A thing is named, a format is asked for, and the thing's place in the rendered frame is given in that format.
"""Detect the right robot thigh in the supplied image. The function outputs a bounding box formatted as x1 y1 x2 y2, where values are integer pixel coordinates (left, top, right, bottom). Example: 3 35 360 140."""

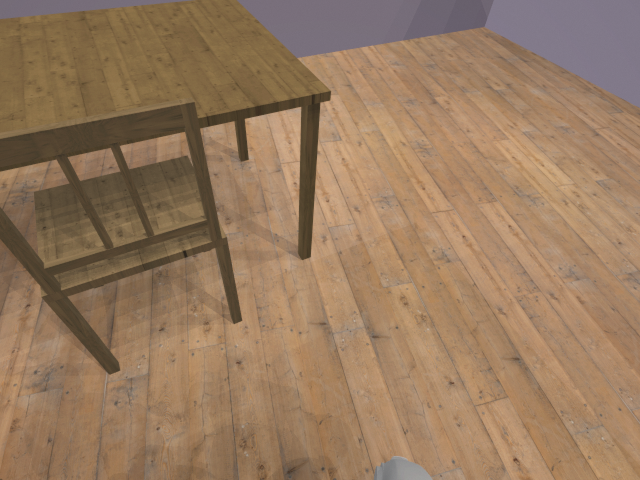
374 459 432 480

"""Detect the table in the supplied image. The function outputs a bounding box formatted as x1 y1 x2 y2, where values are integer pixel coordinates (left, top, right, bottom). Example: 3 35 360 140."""
0 0 331 260

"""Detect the chair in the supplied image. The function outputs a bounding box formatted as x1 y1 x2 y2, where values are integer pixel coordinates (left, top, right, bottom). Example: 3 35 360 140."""
0 97 242 375

